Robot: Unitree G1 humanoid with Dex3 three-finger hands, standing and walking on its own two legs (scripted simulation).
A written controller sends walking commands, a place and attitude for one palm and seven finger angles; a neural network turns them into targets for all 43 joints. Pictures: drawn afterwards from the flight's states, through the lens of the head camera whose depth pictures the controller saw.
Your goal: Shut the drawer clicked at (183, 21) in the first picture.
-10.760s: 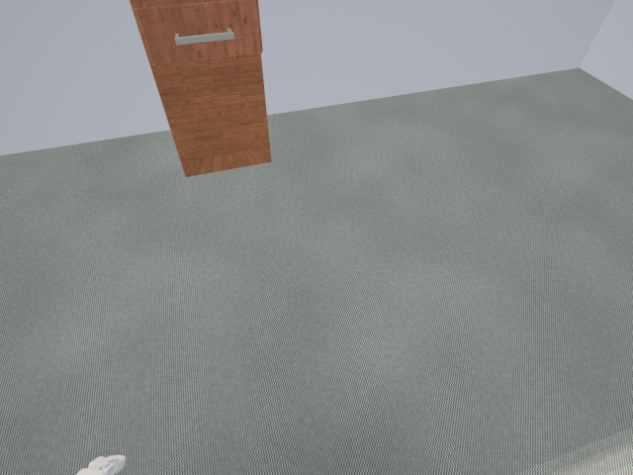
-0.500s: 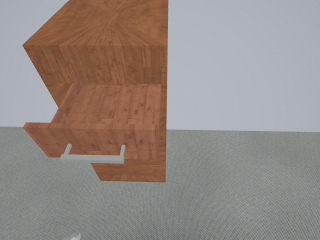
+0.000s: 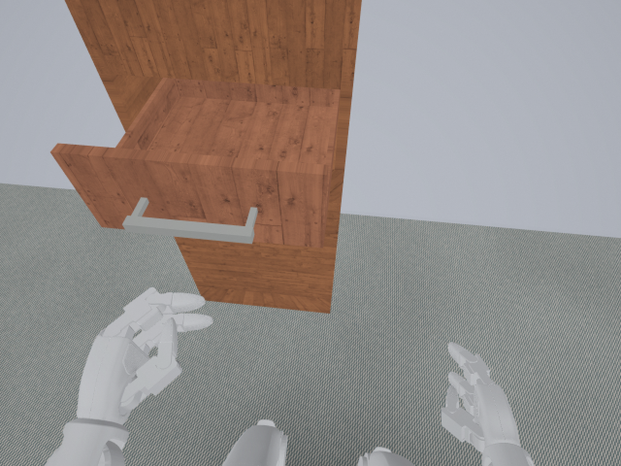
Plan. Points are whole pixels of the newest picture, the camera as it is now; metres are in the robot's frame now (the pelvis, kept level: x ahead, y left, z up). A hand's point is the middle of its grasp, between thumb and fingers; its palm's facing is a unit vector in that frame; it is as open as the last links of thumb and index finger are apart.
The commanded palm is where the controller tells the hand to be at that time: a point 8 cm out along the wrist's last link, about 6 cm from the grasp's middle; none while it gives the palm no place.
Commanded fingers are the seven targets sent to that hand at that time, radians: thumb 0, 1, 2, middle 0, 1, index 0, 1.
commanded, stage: raise the hand and make a fist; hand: left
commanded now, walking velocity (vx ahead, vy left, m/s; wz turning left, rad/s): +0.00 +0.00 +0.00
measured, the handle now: (193, 219) +0.43 +0.22 +0.04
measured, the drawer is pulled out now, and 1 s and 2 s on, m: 0.20 0.20 0.20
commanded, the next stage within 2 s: bring the fist close to the handle in 1.28 s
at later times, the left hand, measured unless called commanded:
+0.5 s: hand (170, 317) +0.25 +0.18 +0.10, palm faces -0.01 -1.00 -0.06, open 3.1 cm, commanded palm +0.22 +0.23 +0.11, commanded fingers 0.00 0.90 0.90 -1.34 -1.53 -1.34 -1.53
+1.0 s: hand (149, 291) +0.26 +0.19 +0.14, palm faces +0.00 -1.00 -0.07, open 3.2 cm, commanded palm +0.23 +0.25 +0.14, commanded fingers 0.00 0.90 0.90 -1.40 -1.60 -1.40 -1.60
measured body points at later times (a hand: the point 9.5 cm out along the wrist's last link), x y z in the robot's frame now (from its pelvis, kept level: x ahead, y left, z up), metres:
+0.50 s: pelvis +0.03 +0.02 +0.03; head +0.07 +0.02 +0.48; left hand +0.24 +0.23 +0.11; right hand +0.19 -0.24 -0.04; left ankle +0.06 +0.12 -0.66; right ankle +0.02 -0.08 -0.66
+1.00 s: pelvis +0.04 +0.02 +0.05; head +0.05 +0.00 +0.50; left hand +0.25 +0.25 +0.15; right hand +0.22 -0.21 -0.02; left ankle +0.06 +0.12 -0.66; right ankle +0.02 -0.08 -0.66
